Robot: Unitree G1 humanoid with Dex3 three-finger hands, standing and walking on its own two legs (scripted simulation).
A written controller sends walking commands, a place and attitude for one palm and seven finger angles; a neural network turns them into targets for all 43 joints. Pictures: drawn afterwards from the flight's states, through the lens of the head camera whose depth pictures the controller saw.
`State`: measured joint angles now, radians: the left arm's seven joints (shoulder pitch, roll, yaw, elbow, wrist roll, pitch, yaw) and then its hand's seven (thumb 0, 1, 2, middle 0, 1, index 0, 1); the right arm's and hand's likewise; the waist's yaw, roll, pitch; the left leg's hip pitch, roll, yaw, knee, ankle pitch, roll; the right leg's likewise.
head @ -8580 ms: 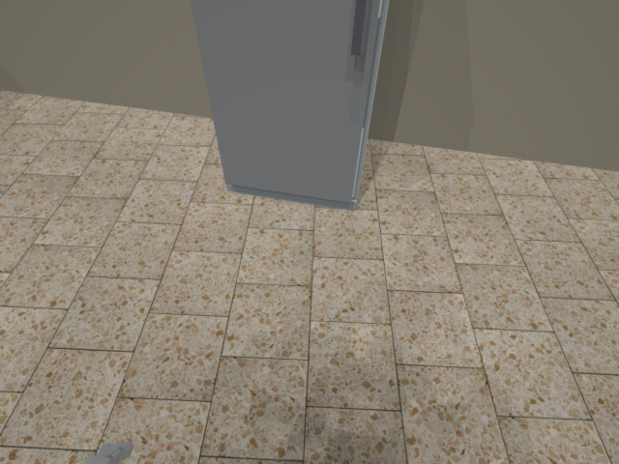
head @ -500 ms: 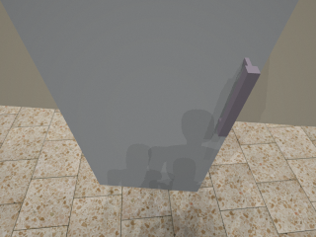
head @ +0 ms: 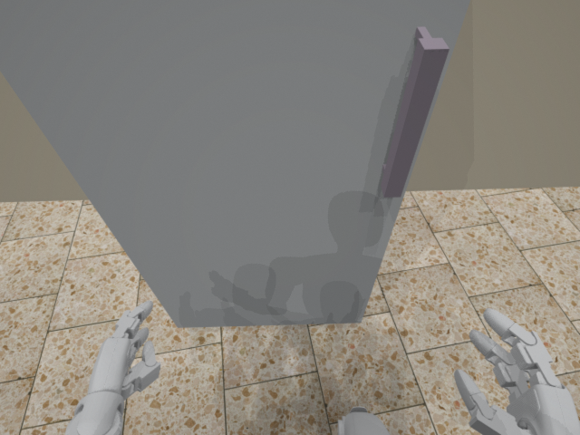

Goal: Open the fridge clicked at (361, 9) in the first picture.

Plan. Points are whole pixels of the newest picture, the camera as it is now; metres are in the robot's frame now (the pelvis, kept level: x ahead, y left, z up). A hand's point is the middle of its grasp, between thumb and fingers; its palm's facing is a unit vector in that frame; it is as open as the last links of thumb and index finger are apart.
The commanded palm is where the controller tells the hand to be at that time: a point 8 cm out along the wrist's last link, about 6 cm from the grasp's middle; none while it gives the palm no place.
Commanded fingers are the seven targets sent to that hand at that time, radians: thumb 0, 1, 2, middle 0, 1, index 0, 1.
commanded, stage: raise the hand to about handle height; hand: right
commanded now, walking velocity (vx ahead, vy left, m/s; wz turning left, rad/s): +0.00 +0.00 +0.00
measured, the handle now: (404, 122) +0.50 -0.16 +0.17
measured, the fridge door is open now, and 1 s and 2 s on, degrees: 0 0 0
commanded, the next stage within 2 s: move the hooked fingers beside the handle in 1.58 s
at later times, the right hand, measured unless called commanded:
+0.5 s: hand (517, 309) +0.24 -0.25 +0.11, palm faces +0.03 +1.00 -0.08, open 12.2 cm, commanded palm +0.21 -0.30 +0.13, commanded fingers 0.00 0.31 -0.38 0.29 1.08 0.29 1.08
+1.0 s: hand out of the picture +0.27 -0.29 +0.18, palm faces +0.07 +0.99 -0.08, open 14.0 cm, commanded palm +0.25 -0.33 +0.19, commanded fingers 0.00 0.50 -0.30 0.30 1.20 0.30 1.20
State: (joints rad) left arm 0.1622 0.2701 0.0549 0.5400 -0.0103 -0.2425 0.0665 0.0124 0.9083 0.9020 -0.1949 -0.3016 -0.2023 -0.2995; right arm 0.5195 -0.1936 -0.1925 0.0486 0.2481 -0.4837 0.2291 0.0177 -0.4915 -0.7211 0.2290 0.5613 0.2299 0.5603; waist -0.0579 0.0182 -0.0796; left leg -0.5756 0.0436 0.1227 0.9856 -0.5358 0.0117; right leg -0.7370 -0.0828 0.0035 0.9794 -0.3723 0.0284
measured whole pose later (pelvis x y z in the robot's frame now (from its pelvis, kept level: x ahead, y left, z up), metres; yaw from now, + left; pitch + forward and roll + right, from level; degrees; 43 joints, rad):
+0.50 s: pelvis +0.01 -0.02 +0.03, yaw +1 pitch +5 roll +2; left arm 0.28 0.28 -0.01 0.65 -0.05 -0.26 0.10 0.02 0.90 0.90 -0.20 -0.30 -0.21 -0.30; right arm 0.28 -0.30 -0.29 0.00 0.32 -0.25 0.33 0.00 0.09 -0.47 0.26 0.94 0.27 0.93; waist -0.02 -0.04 -0.05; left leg -0.44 0.05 0.10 0.79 -0.44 -0.02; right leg -0.61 -0.07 -0.03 0.83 -0.32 0.00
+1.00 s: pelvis +0.01 -0.02 +0.05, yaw +0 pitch +0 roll +1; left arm 0.22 0.25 -0.08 0.61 -0.06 -0.27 0.12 0.02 0.90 0.90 -0.20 -0.30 -0.21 -0.30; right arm 0.02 -0.41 -0.42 0.13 0.35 -0.03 0.42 -0.01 0.49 -0.30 0.30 1.19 0.30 1.19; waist -0.06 -0.05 -0.01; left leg -0.23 0.04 0.11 0.59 -0.36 -0.02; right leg -0.39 -0.06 -0.03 0.63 -0.24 0.00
